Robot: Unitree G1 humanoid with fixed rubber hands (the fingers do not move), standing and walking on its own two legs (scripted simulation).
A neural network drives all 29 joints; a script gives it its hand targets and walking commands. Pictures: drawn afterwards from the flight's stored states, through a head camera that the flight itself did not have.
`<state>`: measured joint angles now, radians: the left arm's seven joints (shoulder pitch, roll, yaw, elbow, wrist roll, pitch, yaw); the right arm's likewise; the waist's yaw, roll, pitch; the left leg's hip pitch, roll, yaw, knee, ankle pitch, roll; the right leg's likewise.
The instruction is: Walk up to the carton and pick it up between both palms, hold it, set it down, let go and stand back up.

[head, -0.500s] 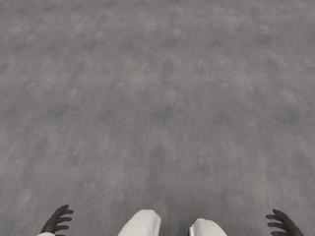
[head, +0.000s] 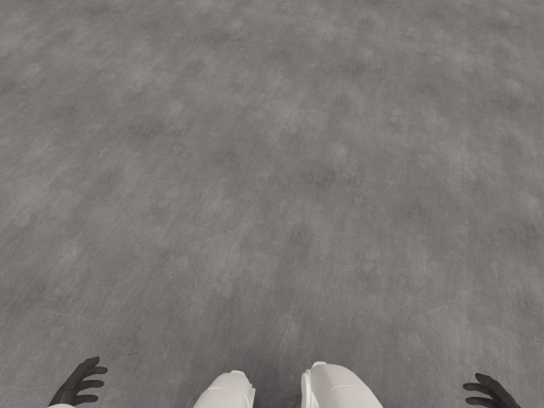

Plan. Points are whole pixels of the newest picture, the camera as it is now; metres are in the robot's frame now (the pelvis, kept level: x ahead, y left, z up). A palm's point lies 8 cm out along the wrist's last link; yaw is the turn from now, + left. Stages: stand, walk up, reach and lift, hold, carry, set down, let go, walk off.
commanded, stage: walk up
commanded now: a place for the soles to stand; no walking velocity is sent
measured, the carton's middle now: out of the picture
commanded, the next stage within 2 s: none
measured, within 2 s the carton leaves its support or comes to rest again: neither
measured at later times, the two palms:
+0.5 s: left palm out of the picture -0.06 +0.35 -0.05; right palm out of the picture +0.04 -0.26 -0.14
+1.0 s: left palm out of the picture -0.25 +0.37 -0.09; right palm out of the picture +0.07 -0.16 -0.10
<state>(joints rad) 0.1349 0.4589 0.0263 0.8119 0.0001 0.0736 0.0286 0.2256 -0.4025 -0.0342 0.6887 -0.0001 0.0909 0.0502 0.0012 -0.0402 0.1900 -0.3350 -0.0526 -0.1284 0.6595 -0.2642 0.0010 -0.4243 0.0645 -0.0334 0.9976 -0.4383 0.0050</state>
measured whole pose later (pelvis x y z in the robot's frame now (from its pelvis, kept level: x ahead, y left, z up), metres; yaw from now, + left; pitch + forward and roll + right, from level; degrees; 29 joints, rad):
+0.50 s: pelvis -0.10 +0.00 +0.00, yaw +14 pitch -3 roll +3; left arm 0.14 0.40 0.03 0.81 0.00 0.01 0.04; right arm 0.29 -0.40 -0.03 0.71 0.00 0.10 0.10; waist 0.00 0.08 0.17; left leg -0.39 -0.10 -0.13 0.96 -0.35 0.00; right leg -0.35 -0.10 -0.17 0.67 -0.27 -0.07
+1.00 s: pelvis -0.19 +0.03 -0.01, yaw +29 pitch -1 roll +1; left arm 0.15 0.42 0.03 0.81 0.00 0.00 0.05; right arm 0.17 -0.41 -0.03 0.65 0.00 0.10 0.08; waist 0.00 0.01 0.18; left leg -0.38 -0.09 -0.17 0.70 -0.34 -0.02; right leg -0.33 0.06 -0.10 0.65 -0.30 -0.09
